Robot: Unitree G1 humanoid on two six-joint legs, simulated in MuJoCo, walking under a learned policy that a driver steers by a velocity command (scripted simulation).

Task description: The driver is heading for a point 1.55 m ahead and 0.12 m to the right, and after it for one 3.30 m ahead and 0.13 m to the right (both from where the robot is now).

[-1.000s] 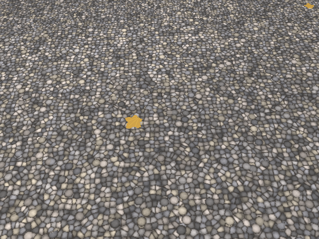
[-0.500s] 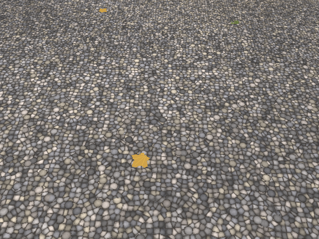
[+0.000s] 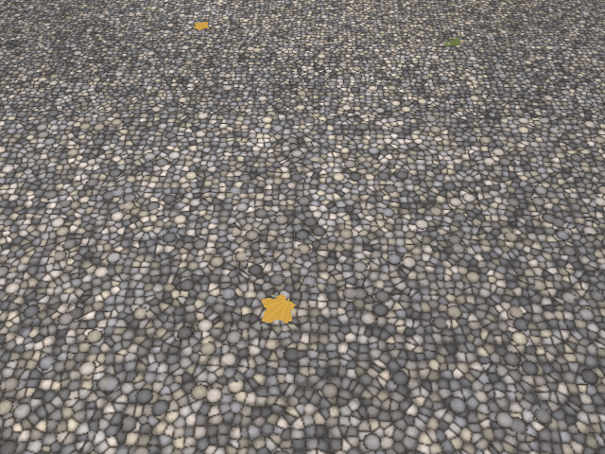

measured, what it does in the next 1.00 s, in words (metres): stands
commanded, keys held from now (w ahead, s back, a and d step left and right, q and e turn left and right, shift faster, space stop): no key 0.78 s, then w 0.22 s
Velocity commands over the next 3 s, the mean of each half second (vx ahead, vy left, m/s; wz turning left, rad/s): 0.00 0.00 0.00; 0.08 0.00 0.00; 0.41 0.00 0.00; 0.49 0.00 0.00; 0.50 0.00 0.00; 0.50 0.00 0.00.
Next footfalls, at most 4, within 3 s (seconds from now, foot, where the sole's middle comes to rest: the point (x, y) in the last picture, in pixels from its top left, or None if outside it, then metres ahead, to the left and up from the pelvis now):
1.56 right None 0.50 -0.11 -0.77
2.12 left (268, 328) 0.81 0.13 -0.77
2.68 right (358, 234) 1.13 -0.11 -0.77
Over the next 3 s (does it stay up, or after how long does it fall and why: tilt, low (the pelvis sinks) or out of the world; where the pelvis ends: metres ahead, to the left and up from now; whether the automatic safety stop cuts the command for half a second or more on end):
stays up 1.12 -0.02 0.01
